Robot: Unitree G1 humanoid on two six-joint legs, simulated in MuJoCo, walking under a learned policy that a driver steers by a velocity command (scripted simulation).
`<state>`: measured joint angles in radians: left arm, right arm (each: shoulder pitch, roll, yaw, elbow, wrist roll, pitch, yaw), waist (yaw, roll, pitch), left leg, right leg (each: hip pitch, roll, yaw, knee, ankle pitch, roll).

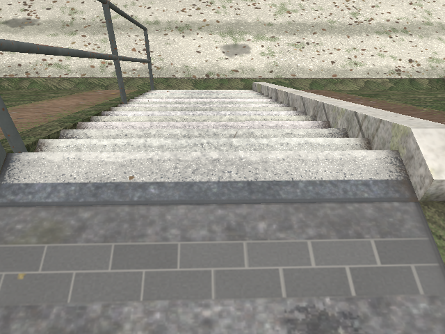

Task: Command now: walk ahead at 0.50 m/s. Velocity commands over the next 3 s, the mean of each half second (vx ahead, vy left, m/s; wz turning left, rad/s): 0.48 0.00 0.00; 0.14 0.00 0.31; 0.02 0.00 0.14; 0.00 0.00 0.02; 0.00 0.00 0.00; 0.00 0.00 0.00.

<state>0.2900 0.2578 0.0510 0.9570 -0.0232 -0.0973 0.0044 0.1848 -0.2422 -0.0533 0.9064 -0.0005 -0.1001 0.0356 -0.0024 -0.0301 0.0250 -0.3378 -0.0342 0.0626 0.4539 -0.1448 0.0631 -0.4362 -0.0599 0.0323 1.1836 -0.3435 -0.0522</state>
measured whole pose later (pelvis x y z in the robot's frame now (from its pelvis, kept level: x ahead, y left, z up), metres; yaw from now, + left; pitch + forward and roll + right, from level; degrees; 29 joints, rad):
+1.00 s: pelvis +0.40 -0.03 -0.01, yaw +12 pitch +2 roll -1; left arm 0.13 0.28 0.07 0.90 0.03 -0.02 0.04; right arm 0.14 -0.25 -0.09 0.81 -0.02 -0.03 0.01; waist -0.01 -0.03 0.03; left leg -0.35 0.00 0.05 0.55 -0.23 0.05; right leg -0.23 -0.07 -0.20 0.60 -0.46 -0.01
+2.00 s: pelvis +0.45 -0.04 +0.00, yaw +16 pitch +0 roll +1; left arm 0.05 0.30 0.06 0.92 0.00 -0.08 -0.05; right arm 0.16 -0.31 -0.08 0.82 0.01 -0.08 0.06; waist 0.00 -0.01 0.05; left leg -0.22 -0.04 -0.01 0.51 -0.29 0.02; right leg -0.20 -0.07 -0.08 0.53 -0.33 0.02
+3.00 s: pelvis +0.45 -0.04 +0.00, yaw +15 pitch -2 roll +0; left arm 0.04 0.36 0.05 1.06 0.00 -0.06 -0.05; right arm 0.14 -0.37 -0.05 0.93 0.00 -0.07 0.07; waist 0.01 -0.01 0.06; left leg -0.16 -0.03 -0.01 0.45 -0.26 0.02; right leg -0.14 -0.06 -0.07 0.46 -0.28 0.03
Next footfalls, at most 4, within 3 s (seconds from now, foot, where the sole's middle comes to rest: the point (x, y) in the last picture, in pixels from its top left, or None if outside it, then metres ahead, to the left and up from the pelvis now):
0.42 right None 0.41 -0.16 -0.77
0.96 left None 0.45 0.07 -0.77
1.30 right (279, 327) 0.50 -0.16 -0.77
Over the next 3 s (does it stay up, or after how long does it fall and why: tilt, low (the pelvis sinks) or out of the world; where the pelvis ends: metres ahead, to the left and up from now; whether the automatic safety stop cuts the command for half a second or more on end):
stays up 0.45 -0.04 0.00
